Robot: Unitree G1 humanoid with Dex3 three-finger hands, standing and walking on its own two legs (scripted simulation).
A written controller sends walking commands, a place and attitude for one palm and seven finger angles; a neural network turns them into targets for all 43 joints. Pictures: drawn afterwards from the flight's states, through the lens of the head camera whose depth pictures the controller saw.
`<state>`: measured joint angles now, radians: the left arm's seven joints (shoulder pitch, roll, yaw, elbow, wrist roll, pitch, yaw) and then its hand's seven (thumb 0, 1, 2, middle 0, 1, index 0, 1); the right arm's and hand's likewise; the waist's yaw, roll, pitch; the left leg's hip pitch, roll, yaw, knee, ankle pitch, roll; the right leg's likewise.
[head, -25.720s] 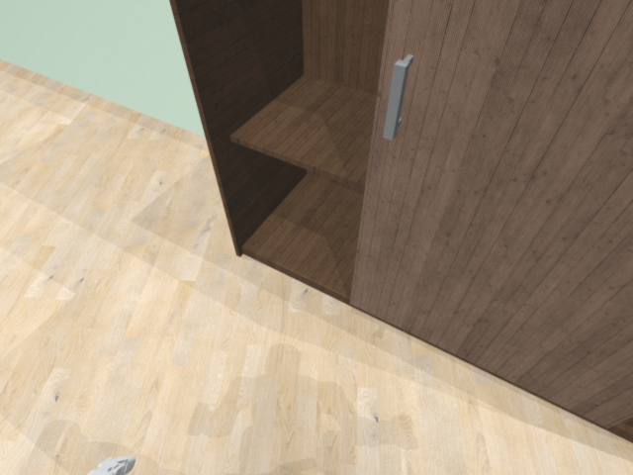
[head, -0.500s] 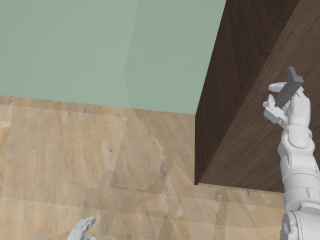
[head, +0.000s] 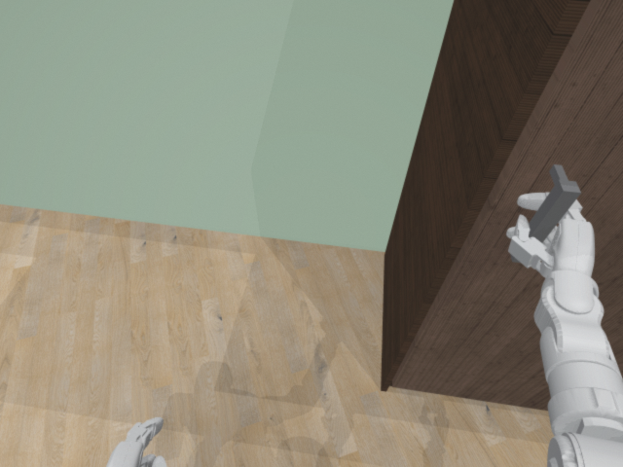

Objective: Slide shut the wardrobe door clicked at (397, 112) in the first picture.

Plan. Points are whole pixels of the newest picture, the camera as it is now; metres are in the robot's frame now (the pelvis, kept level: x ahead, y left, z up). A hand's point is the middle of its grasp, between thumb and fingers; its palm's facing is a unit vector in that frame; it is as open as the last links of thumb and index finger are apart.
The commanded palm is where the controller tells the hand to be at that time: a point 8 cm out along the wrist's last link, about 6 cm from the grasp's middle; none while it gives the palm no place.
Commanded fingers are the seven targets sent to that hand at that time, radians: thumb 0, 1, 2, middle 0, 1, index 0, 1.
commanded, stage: loosen the grip on the handle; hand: right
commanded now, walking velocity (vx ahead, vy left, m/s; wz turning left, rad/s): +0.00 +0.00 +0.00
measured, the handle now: (537, 215) +0.44 -0.27 +0.10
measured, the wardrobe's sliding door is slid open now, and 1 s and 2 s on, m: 0.01 0.01 0.01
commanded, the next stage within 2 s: slip the hand off the handle in 0.58 s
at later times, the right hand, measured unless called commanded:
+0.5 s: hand (526, 242) +0.40 -0.25 +0.09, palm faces +0.32 +0.93 -0.18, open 13.1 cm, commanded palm +0.36 -0.29 +0.10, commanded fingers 0.00 0.55 -0.20 0.25 1.15 0.25 1.15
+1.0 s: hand (547, 248) +0.39 -0.28 +0.08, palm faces +0.35 +0.92 -0.17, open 13.7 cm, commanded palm +0.35 -0.33 +0.10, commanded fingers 0.00 0.55 -0.20 0.25 1.15 0.25 1.15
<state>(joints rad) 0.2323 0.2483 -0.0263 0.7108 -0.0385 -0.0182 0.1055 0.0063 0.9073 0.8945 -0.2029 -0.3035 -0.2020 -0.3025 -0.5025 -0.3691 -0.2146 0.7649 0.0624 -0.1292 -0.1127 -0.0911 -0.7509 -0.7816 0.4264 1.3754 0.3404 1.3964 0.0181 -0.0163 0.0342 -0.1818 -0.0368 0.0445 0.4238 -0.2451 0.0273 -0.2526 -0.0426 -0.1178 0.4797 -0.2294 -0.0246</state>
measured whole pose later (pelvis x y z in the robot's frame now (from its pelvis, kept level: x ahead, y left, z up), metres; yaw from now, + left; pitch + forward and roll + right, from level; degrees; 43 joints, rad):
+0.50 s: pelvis -0.03 +0.00 -0.02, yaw -2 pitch +5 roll +1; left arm 0.35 0.27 0.00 0.71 -0.04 -0.09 0.07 0.01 0.91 0.89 -0.20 -0.30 -0.20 -0.30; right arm -0.64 -0.42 -0.29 0.88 0.01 -0.14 -0.06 0.00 0.45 -0.24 0.35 1.29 0.41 1.32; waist 0.06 0.01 -0.04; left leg -0.41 -0.02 0.08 0.60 -0.29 0.03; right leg -0.48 -0.03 -0.08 0.62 -0.24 -0.04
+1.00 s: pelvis -0.02 -0.01 -0.02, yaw -2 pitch +5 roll +1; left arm 0.29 0.24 -0.04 0.64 -0.03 -0.08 0.08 0.01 0.91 0.89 -0.20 -0.30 -0.20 -0.30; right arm -0.58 -0.41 -0.32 0.79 0.00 -0.07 -0.04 -0.01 0.54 -0.20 0.30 1.18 0.41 1.23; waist 0.05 0.01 -0.05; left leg -0.39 0.00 0.07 0.60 -0.31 0.01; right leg -0.46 -0.02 -0.09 0.64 -0.27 -0.05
